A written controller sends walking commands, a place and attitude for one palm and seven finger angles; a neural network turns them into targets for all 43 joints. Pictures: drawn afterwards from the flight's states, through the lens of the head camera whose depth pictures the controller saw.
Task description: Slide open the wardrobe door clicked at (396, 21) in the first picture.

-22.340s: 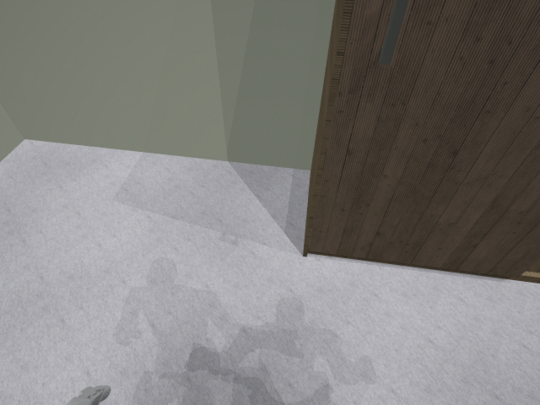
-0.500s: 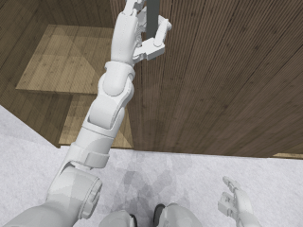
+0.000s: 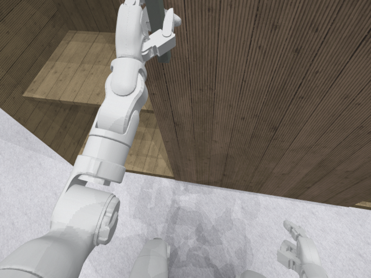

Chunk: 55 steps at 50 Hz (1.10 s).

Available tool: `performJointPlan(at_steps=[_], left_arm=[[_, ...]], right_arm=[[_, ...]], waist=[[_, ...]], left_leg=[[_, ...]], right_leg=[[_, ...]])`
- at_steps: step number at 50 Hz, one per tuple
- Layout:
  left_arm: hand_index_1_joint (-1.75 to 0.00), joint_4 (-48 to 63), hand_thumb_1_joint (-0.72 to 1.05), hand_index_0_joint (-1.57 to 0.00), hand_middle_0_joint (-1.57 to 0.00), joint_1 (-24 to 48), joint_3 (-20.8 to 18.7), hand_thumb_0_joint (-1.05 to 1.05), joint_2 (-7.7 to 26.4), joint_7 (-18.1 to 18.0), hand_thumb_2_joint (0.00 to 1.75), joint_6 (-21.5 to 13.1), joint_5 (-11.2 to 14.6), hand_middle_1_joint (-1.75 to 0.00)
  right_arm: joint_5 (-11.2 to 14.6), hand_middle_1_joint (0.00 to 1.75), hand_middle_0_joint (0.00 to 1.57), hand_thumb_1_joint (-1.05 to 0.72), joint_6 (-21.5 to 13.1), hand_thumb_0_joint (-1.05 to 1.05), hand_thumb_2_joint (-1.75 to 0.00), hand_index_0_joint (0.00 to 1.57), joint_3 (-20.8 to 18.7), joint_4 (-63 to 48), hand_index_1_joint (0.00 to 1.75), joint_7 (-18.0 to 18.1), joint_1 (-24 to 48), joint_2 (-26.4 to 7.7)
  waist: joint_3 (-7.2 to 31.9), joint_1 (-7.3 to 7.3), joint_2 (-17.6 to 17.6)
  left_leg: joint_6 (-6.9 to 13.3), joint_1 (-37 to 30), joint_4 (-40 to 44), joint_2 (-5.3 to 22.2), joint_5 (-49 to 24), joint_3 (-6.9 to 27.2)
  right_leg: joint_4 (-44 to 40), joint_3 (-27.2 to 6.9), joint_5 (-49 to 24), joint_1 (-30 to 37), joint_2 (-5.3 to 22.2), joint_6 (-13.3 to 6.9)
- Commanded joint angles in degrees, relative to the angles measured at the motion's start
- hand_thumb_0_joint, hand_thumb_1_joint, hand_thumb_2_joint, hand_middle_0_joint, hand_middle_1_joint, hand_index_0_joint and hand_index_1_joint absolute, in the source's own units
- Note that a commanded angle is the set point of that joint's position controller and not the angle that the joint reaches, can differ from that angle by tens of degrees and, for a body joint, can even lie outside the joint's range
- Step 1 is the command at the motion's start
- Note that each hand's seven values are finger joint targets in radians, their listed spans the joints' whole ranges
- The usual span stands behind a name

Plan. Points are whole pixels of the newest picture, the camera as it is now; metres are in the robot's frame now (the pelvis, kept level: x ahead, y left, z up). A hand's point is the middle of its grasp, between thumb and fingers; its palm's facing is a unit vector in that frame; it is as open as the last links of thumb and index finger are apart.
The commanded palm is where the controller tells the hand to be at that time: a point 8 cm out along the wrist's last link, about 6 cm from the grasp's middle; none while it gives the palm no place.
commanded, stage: step sideways, sliding the door along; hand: left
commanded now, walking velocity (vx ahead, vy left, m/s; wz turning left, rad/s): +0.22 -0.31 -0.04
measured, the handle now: (160, 12) +0.51 +0.11 +0.24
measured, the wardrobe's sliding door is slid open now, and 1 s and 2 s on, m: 0.61 0.64 0.64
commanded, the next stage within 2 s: stop walking and hold the door there in 0.26 s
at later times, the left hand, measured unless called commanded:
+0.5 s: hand (186, 31) +0.47 +0.06 +0.23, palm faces +0.43 -0.87 -0.23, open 6.5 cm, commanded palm +0.43 +0.10 +0.21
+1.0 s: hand (188, 31) +0.46 +0.06 +0.23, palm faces +0.37 -0.92 -0.13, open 6.2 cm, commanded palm +0.43 +0.09 +0.21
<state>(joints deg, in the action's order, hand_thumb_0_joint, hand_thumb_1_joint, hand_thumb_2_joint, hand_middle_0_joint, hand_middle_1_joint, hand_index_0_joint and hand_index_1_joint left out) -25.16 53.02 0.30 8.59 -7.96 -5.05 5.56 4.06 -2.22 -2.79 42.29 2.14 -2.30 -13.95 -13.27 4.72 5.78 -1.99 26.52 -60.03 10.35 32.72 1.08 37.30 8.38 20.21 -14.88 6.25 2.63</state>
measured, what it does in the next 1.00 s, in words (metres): steps to the right: left foot, then right foot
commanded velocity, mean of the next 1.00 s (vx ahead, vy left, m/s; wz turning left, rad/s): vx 0.02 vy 0.06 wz -0.02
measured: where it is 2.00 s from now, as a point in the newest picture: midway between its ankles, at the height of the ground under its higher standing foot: outside the picture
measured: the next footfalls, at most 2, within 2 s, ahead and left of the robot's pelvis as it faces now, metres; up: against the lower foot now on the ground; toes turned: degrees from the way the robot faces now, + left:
left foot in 0.10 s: +0.07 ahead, +0.09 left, +0.00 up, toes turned +11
right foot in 0.42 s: +0.13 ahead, -0.35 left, +0.00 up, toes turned -4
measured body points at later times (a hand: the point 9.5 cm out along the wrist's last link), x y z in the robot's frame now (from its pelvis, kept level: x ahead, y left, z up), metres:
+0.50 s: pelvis +0.04 -0.21 -0.01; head +0.12 -0.24 +0.43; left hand +0.44 +0.10 +0.24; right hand +0.25 -0.42 -0.14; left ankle +0.01 +0.01 -0.67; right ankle +0.09 -0.34 -0.72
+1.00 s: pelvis -0.01 -0.20 +0.01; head +0.02 -0.19 +0.46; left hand +0.44 +0.10 +0.24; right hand +0.08 -0.51 -0.08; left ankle -0.01 -0.07 -0.72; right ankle +0.08 -0.34 -0.72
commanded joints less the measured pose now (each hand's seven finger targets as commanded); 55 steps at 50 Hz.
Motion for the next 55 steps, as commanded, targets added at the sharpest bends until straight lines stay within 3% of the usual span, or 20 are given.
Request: performJointPlan(at_steps=[1, 3, 4, 5, 6, 9, 18, 19, 20, 21, 22, 23, 24, 29, 34, 37, 42, 47, 51, 55], left_arm=[[-1.40, 23.6, 0.90, -0.45, -0.45, 34.9, 13.4, 0.00, -7.0, 4.1, 0.90, -5.7, -1.7, -1.40], [-1.40, 24.5, 0.90, -0.45, -0.45, 34.6, 13.8, 0.00, -6.2, 4.4, 0.90, -7.0, -1.3, -1.40], [-1.40, 24.9, 0.90, -0.45, -0.45, 33.8, 16.5, 0.00, -9.7, 5.5, 0.90, -7.2, -0.2, -1.40], [-1.40, 24.5, 0.90, -0.45, -0.45, 36.3, 17.9, 0.00, -11.3, 6.1, 0.90, -7.1, 0.5, -1.40], [-1.40, 20.1, 0.90, -0.45, -0.45, 38.4, 15.5, 0.00, -9.7, 6.5, 0.90, -6.6, 0.0, -1.40], [-1.40, 22.7, 0.90, -0.45, -0.45, 41.4, 15.1, 0.00, -7.2, 7.1, 0.90, -6.4, -1.3, -1.40], [-1.40, 20.9, 0.90, -0.45, -0.45, 33.1, 9.6, 0.00, -1.7, 7.2, 0.90, -4.8, -0.4, -1.40], [-1.40, -3.3, 0.90, -0.45, -0.45, 17.3, -24.8, 0.00, 34.0, 3.8, 0.90, -3.6, -3.5, -1.40], [-1.40, 1.4, 0.90, -0.45, -0.45, 17.6, -16.0, 0.00, 27.8, 5.0, 0.90, -4.3, -3.9, -1.40], [-1.40, 2.5, 0.90, -0.45, -0.45, 19.2, -19.3, 0.00, 32.7, 4.5, 0.90, -4.2, -4.6, -1.40], [-1.40, 6.0, 0.90, -0.45, -0.45, 18.2, -19.1, 0.00, 34.5, 5.5, 0.90, -3.6, -4.5, -1.40], [-1.40, 1.8, 0.90, -0.45, -0.45, 14.9, -22.7, 0.00, 38.8, 4.8, 0.90, -2.0, -5.1, -1.40], [-1.40, 6.0, 0.90, -0.45, -0.45, 14.8, -23.0, 0.00, 37.9, 4.3, 0.90, -2.7, -3.7, -1.40], [-1.40, 0.4, 0.90, -0.45, -0.45, 6.2, -30.2, 0.00, 42.0, 1.5, 0.90, -3.6, -3.8, -1.40], [-1.40, -2.5, 0.90, -0.45, -0.45, 9.9, -29.0, 0.00, 44.4, 1.1, 0.90, -3.6, -4.3, -1.40], [-1.40, -3.6, 0.90, -0.45, -0.45, 13.4, -27.8, 0.00, 44.4, 1.3, 0.90, -3.9, -4.7, -1.40], [-1.40, -7.3, 0.90, -0.45, -0.45, 14.5, -27.1, 0.00, 44.7, 2.3, 0.90, -5.2, -5.1, -1.40], [-1.40, -7.6, 0.90, -0.45, -0.45, 18.1, -22.9, 0.00, 39.4, 3.8, 0.90, -7.0, -4.1, -1.40], [-1.40, -9.9, 0.90, -0.45, -0.45, 17.6, -20.9, 0.00, 38.1, 3.6, 0.90, -6.8, -4.9, -1.40], [-1.40, -10.6, 0.90, -0.45, -0.45, 15.3, -21.8, 0.00, 39.6, 3.1, 0.90, -6.3, -5.3, -1.40]], right_arm=[[-0.5, 0.30, 0.20, -0.90, -1.8, 0.00, -0.90, 0.20, -0.2, -8.2, 0.30, 0.6, 2.1, -2.0], [-0.9, 0.30, 0.20, -0.90, -0.5, 0.00, -0.90, 0.20, -1.8, -8.3, 0.30, 0.5, -0.2, -4.4], [-1.4, 0.30, 0.20, -0.90, -0.5, 0.00, -0.90, 0.20, -3.1, -9.7, 0.30, 0.0, -1.3, -6.9], [-0.5, 0.30, 0.20, -0.90, -1.4, 0.00, -0.90, 0.20, -3.3, -10.3, 0.30, -1.7, -1.6, -7.3], [0.3, 0.30, 0.20, -0.90, -1.6, 0.00, -0.90, 0.20, -4.0, -10.2, 0.30, -3.6, 0.9, -8.6], [-0.2, 0.30, 0.20, -0.90, -2.0, 0.00, -0.90, 0.20, -3.3, -9.5, 0.30, -4.0, 2.2, -7.3], [0.5, 0.30, 0.20, -0.90, -3.6, 0.00, -0.90, 0.20, -2.6, -12.5, 0.30, -2.4, -1.0, -6.8], [-0.1, 0.30, 0.20, -0.90, -1.8, 0.00, -0.90, 0.20, -3.2, -7.8, 0.30, -1.3, -4.8, -9.3], [0.3, 0.30, 0.20, -0.90, -0.7, 0.00, -0.90, 0.20, -2.5, -10.4, 0.30, -1.4, -5.3, -7.8], [0.6, 0.30, 0.20, -0.90, -0.3, 0.00, -0.90, 0.20, -1.6, -10.6, 0.30, -0.8, -4.5, -3.9], [0.2, 0.30, 0.20, -0.90, -0.7, 0.00, -0.90, 0.20, -0.9, -11.8, 0.30, 0.1, -1.0, -4.0], [-0.5, 0.30, 0.20, -0.90, -0.7, 0.00, -0.90, 0.20, 0.3, -10.5, 0.30, 1.1, 0.4, -4.9], [-0.2, 0.30, 0.20, -0.90, -1.0, 0.00, -0.90, 0.20, 0.6, -11.1, 0.30, 1.4, 0.1, -4.8], [-1.1, 0.30, 0.20, -0.90, -1.3, 0.00, -0.90, 0.20, 0.5, -9.1, 0.30, 1.6, -0.4, -8.4], [-0.9, 0.30, 0.20, -0.90, 0.5, 0.00, -0.90, 0.20, 0.1, -8.5, 0.30, 0.7, -1.8, -10.5], [-0.6, 0.30, 0.20, -0.90, 1.3, 0.00, -0.90, 0.20, -0.2, -8.9, 0.30, 0.5, -3.3, -11.2], [-0.6, 0.30, 0.20, -0.90, 2.3, 0.00, -0.90, 0.20, -0.9, -8.6, 0.30, 0.7, -6.2, -11.9], [0.6, 0.30, 0.20, -0.90, 2.2, 0.00, -0.90, 0.20, -1.7, -11.4, 0.30, 0.6, -7.5, -13.0], [-0.3, 0.30, 0.20, -0.90, 1.6, 0.00, -0.90, 0.20, -1.1, -10.3, 0.30, 1.9, -9.0, -12.4], [-0.8, 0.30, 0.20, -0.90, 0.5, 0.00, -0.90, 0.20, -0.2, -8.6, 0.30, 2.6, -11.1, -12.2]], waist=[[31.3, -5.06, -23.5], [33.9, -8.71, -11.6], [35.9, -8.39, 3.6], [40.1, -7.99, 2.5], [37.7, -7.20, -4.9], [31.6, -7.07, 7.7], [32.5, -6.43, 14.1], [33.4, -3.62, 12.0], [33.6, -2.87, 1.3], [33.3, -2.92, -20.6], [35.3, -1.87, -27.5], [32.5, -1.94, -18.2], [32.9, -2.43, -23.8], [35.8, -2.71, -23.0], [35.3, -3.41, -12.9], [34.9, -3.78, -13.8], [33.6, -4.68, -10.0], [30.6, -3.14, 2.1], [25.3, -4.86, 6.3], [24.4, -4.96, 2.7]], left_leg=[[1.1, -0.4, 20.4, -6.0, -3.1, -8.1], [1.8, -31.3, 40.8, -2.1, -37.9, -8.4], [8.5, -49.9, 34.2, 13.3, -65.2, 10.5], [13.9, -52.1, 30.4, 23.6, -77.2, 21.1], [15.5, -46.5, 31.3, 24.7, -66.3, 16.7], [12.3, -35.8, 33.2, 19.4, -49.8, 5.1], [5.3, -27.3, 27.9, 9.0, -42.9, -10.8], [3.6, -25.5, 25.2, 7.5, -42.3, -12.0], [2.2, -19.9, 14.3, 2.4, -33.6, -10.3], [2.2, -5.6, 0.3, -5.5, -8.5, -11.2], [4.0, 3.0, -10.6, -9.8, 5.7, -5.0], [0.3, 4.2, -10.3, -6.8, 4.0, -0.7], [-0.6, 5.1, -11.7, -6.8, 3.2, 0.9], [-1.7, 2.9, 1.5, -10.7, -0.6, -2.7], [-1.2, -1.8, 6.7, -10.6, -2.6, -1.2], [-0.4, -5.8, 12.2, -10.1, -3.2, -0.5], [0.0, -17.5, 34.5, -11.3, -15.9, -6.8], [6.6, -18.0, 36.6, 4.4, -36.2, 0.1], [7.1, -8.3, 39.6, 5.8, -21.9, 0.1], [4.2, -12.0, 32.4, 3.4, -32.7, -2.9]], right_leg=[[0.0, -8.5, -57.0, 25.0, 6.7, -10.7], [17.2, -0.7, -43.2, 4.1, 2.4, -5.5], [27.0, -2.6, -8.1, -20.2, -3.5, -2.8], [34.0, -11.2, 11.3, -24.3, -2.2, -3.9], [36.2, -15.5, 8.0, -24.8, -0.1, -4.4], [29.2, -12.9, 2.7, -22.6, 2.1, -2.4], [4.1, 0.3, -5.1, -1.7, -6.2, 0.1], [-1.3, 1.0, -8.7, 0.5, -8.2, 0.9], [-9.8, -3.1, -17.7, 8.3, -4.5, 0.1], [-12.8, -17.9, -38.5, 16.7, 7.2, -4.1], [-13.3, -30.5, -49.7, 20.0, 14.7, -7.1], [-13.2, -31.0, -51.2, 17.9, 18.0, -9.5], [-10.8, -30.9, -49.4, 19.1, 16.4, -10.1], [-6.7, -20.4, -68.2, 25.6, 14.6, -9.7], [-11.5, -22.6, -60.5, 20.2, 18.6, -10.5], [-14.2, -22.1, -48.8, 16.3, 18.3, -10.5], [-15.5, -17.1, -30.2, 10.7, 10.9, -6.8], [-4.2, -5.8, -9.1, 4.6, -5.0, -0.5], [2.2, -5.1, -5.1, 4.0, -5.5, -1.1], [-8.2, -4.8, -14.2, 5.1, -4.2, -2.2]])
